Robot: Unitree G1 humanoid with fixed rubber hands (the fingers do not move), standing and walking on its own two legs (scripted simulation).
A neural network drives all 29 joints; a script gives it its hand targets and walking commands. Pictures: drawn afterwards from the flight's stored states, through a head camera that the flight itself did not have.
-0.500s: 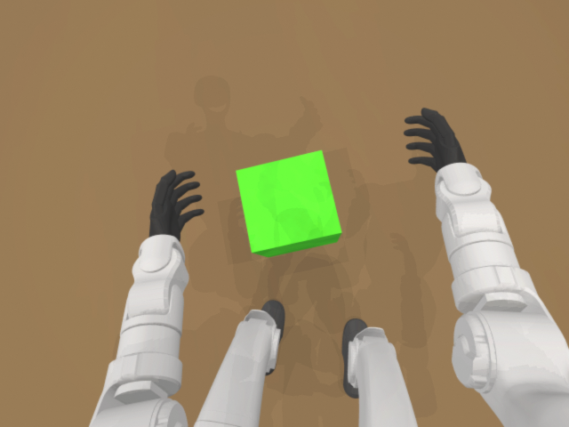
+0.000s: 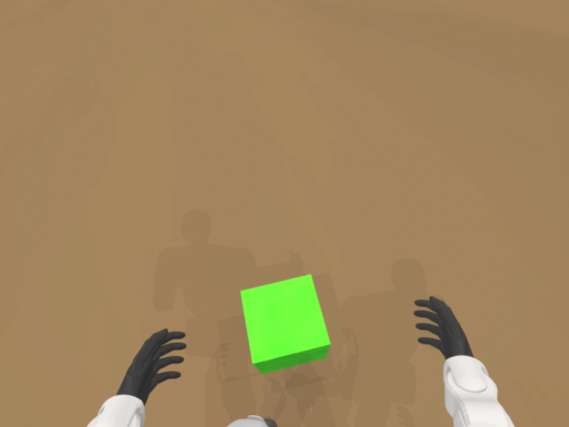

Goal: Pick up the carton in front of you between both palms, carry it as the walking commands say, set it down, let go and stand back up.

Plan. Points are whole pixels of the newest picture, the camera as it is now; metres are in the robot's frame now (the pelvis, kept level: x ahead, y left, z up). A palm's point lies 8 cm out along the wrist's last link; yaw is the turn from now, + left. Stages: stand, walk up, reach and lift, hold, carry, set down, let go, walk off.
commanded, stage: let go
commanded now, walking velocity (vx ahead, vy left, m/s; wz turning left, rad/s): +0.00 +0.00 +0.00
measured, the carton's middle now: (285, 326) +0.38 +0.08 -0.64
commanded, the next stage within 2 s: stand in 0.68 s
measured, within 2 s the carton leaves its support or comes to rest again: neither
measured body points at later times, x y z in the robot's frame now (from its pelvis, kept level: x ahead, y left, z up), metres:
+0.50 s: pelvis +0.00 -0.01 +0.01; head +0.00 -0.01 +0.46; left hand +0.18 +0.22 -0.06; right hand +0.16 -0.25 -0.06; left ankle -0.01 +0.12 -0.73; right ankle -0.03 -0.13 -0.73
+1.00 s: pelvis +0.00 +0.01 +0.01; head +0.01 +0.03 +0.46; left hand +0.14 +0.29 -0.10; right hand +0.13 -0.30 -0.07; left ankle -0.01 +0.12 -0.73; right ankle -0.03 -0.13 -0.73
